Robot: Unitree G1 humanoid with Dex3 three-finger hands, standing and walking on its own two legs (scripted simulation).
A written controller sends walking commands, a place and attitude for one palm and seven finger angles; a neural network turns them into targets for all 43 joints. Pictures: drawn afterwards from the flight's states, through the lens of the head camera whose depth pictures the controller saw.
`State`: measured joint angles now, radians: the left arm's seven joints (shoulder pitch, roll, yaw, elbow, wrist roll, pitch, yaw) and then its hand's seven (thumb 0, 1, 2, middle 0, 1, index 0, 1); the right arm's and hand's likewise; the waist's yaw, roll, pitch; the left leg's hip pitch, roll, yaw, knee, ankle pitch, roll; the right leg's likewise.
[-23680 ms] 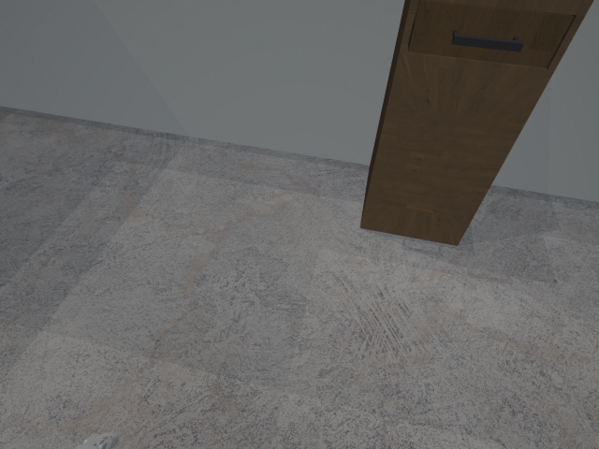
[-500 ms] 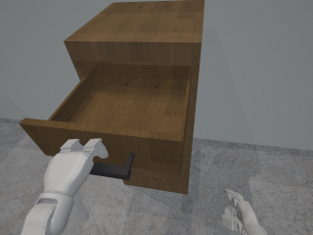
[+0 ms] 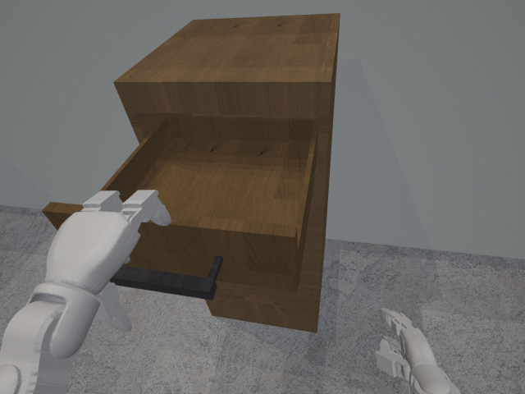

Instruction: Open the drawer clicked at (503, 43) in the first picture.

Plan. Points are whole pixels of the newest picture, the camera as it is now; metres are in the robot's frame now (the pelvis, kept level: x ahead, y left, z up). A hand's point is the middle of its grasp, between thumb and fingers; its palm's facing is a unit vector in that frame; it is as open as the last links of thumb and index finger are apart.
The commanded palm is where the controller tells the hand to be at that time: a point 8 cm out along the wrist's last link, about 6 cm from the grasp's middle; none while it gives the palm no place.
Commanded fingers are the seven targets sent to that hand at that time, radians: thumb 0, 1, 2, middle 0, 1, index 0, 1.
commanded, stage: lift the hand off the handle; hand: left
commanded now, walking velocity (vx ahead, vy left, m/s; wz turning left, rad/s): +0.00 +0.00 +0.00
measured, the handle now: (161, 268) +0.25 +0.20 +0.10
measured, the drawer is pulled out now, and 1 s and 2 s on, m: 0.30 0.30 0.30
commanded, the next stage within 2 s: draw the hand back to the body in 0.54 s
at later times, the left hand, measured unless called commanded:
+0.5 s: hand (111, 214) +0.22 +0.20 +0.24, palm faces +0.27 -0.07 -0.96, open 13.9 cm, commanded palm +0.17 +0.21 +0.30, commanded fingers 0.00 -0.50 0.30 -0.30 -1.20 -0.30 -1.20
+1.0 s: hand (89, 224) +0.21 +0.23 +0.23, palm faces +0.22 -0.05 -0.97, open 13.9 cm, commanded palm +0.16 +0.23 +0.29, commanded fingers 0.00 -0.50 0.30 -0.30 -1.20 -0.30 -1.20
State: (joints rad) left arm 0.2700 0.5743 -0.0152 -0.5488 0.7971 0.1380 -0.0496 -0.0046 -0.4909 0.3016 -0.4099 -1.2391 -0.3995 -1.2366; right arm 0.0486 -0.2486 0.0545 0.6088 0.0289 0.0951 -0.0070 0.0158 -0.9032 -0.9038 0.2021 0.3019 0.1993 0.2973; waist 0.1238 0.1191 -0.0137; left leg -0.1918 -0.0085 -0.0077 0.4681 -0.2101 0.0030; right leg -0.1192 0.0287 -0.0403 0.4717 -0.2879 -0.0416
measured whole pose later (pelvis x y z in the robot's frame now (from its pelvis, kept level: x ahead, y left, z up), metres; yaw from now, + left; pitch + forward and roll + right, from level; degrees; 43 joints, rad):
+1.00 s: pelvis -0.01 +0.00 +0.00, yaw +0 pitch -3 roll +0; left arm 0.14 0.70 0.17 -0.60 0.64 0.21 -0.23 0.00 -0.49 0.30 -0.32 -1.20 -0.32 -1.20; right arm 0.05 -0.28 0.07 0.59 0.06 0.09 0.01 0.02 -0.90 -0.90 0.20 0.30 0.20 0.30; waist 0.11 0.14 -0.02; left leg -0.24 -0.01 -0.01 0.50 -0.21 0.00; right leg -0.17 0.02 -0.05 0.52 -0.30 -0.04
